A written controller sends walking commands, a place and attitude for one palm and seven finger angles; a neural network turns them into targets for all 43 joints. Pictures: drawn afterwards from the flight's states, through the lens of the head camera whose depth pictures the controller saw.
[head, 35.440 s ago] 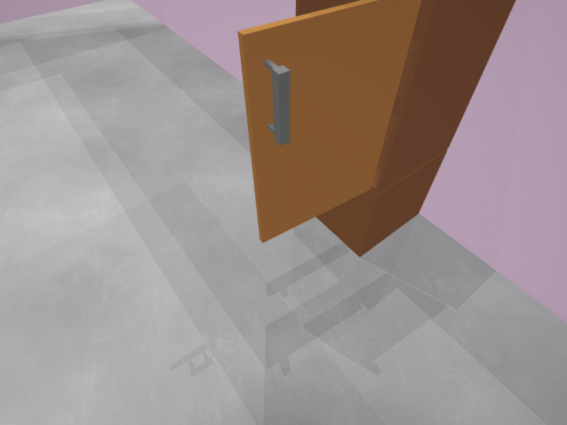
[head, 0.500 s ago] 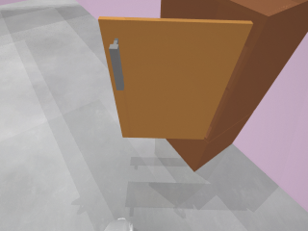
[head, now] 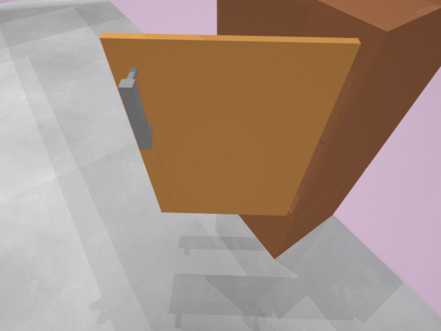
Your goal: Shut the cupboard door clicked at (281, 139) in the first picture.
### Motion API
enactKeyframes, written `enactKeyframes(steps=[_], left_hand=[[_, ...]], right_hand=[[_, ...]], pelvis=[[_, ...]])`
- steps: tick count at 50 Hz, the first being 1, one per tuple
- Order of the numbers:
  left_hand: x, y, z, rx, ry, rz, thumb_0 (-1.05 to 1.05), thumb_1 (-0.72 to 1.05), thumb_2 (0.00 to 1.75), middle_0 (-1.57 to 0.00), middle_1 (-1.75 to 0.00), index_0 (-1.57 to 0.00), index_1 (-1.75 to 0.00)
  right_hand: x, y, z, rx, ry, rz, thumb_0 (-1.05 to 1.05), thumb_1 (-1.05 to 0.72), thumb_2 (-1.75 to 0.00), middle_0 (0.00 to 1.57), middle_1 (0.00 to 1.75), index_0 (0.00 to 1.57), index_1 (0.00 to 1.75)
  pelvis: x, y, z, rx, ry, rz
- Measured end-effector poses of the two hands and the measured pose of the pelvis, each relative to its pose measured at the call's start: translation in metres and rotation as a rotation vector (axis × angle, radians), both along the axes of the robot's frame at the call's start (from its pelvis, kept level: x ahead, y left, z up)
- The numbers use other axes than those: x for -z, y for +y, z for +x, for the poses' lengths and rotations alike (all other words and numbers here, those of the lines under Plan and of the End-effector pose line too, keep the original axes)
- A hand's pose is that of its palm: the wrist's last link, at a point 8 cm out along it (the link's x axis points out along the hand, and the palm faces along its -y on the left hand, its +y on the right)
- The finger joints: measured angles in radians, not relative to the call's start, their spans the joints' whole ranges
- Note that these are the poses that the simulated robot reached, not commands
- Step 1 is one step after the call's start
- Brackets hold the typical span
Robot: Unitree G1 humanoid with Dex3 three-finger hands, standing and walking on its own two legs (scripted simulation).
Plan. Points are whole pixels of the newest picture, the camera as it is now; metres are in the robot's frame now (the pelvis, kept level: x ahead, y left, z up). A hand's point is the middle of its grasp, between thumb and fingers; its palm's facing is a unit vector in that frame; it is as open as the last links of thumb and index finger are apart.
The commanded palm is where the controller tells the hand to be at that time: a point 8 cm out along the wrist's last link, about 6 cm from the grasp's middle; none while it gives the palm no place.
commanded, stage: come to a stop and stand still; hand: left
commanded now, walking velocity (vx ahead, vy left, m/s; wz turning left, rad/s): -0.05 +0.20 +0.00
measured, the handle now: (140, 110) +0.47 +0.19 +0.13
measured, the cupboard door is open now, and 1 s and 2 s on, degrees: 54 54 54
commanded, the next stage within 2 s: look again from close up in 0.98 s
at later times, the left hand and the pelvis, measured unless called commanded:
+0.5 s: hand out of the picture +0.00 +0.23 -0.17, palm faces +0.07 -0.96 -0.25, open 7.4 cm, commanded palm none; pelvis -0.03 +0.03 +0.00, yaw +1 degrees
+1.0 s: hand out of the picture -0.07 +0.21 -0.17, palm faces +0.05 -0.98 -0.19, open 7.4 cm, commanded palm none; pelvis -0.05 +0.04 +0.01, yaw +2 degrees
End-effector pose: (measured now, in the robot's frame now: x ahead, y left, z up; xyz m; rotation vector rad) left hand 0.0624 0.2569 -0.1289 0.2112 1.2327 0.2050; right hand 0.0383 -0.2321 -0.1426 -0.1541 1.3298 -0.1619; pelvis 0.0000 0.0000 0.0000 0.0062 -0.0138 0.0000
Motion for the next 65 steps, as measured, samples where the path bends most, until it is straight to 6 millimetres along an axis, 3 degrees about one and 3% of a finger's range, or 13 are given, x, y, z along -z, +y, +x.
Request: enactKeyframes(steps=[5,11,16,20,23,27,30,36,45,54,65], left_hand=[[-0.009,-0.022,-0.009,0.015,0.042,0.003,0.00,0.91,0.90,-0.20,-0.30,-0.20,-0.29],[-0.013,-0.034,-0.019,-0.004,0.050,-0.028,0.00,0.91,0.90,-0.21,-0.30,-0.20,-0.30],[-0.005,-0.025,-0.034,-0.038,0.043,-0.052,0.00,0.90,0.90,-0.21,-0.30,-0.21,-0.30],[0.010,-0.007,-0.051,-0.049,0.052,-0.047,0.00,0.90,0.90,-0.21,-0.30,-0.21,-0.30],[0.010,0.008,-0.062,-0.048,0.044,-0.030,0.00,0.91,0.90,-0.21,-0.30,-0.21,-0.30],[0.005,0.025,-0.074,-0.026,0.028,-0.009,0.00,0.91,0.90,-0.21,-0.30,-0.20,-0.30],[0.001,0.033,-0.083,-0.006,0.029,-0.003,0.00,0.91,0.90,-0.20,-0.30,-0.20,-0.30],[-0.001,0.035,-0.105,-0.016,0.044,-0.007,0.00,0.91,0.90,-0.20,-0.30,-0.20,-0.30],[0.004,0.014,-0.138,-0.049,0.126,-0.063,0.00,0.91,0.90,-0.20,-0.30,-0.20,-0.30],[0.007,-0.006,-0.127,-0.041,0.144,-0.099,0.01,0.91,0.90,-0.20,-0.30,-0.20,-0.30],[0.002,-0.013,-0.091,-0.031,0.090,-0.076,0.01,0.92,0.90,-0.20,-0.30,-0.20,-0.30]], right_hand=[[0.001,-0.024,0.012,0.020,-0.022,0.004,0.00,-0.91,-0.90,0.20,0.30,0.20,0.30],[-0.013,-0.030,0.017,-0.011,-0.029,-0.006,0.00,-0.91,-0.90,0.20,0.30,0.19,0.30],[-0.022,-0.020,0.020,-0.050,-0.040,-0.033,0.00,-0.91,-0.90,0.20,0.30,0.19,0.30],[-0.021,-0.005,0.020,-0.064,-0.115,-0.063,0.00,-0.91,-0.90,0.20,0.30,0.20,0.30],[-0.018,0.013,0.017,-0.067,-0.169,-0.050,0.00,-0.91,-0.90,0.20,0.30,0.19,0.30],[-0.012,0.041,0.008,-0.061,-0.217,0.010,0.00,-0.91,-0.90,0.20,0.30,0.19,0.30],[-0.013,0.049,0.000,-0.040,-0.243,0.024,-0.01,-0.94,-0.90,0.21,0.30,0.20,0.30],[-0.012,0.048,-0.028,-0.060,-0.180,0.023,-0.01,-0.94,-0.90,0.21,0.30,0.20,0.30],[-0.010,0.038,-0.066,-0.047,-0.045,0.006,0.00,-0.91,-0.90,0.20,0.30,0.20,0.30],[-0.012,0.036,-0.077,-0.023,0.007,0.009,0.00,-0.91,-0.90,0.20,0.30,0.20,0.30],[-0.010,0.035,-0.057,-0.026,-0.004,0.036,0.00,-0.91,-0.90,0.20,0.30,0.20,0.30]], pelvis=[[-0.005,-0.010,0.001,0.001,0.005,0.010],[-0.015,-0.012,-0.002,-0.004,0.026,0.027],[-0.015,-0.003,-0.010,-0.017,0.029,0.022],[-0.003,0.014,-0.019,-0.039,0.007,-0.010],[0.000,0.027,-0.025,-0.023,-0.026,-0.007],[0.002,0.037,-0.034,-0.004,-0.053,-0.009],[0.000,0.042,-0.042,0.006,-0.054,-0.003],[-0.002,0.045,-0.052,-0.014,-0.042,0.003],[-0.005,0.041,-0.051,-0.033,-0.024,0.003],[-0.009,0.033,-0.042,-0.033,-0.018,0.004],[-0.011,0.020,-0.031,-0.036,-0.018,0.004]])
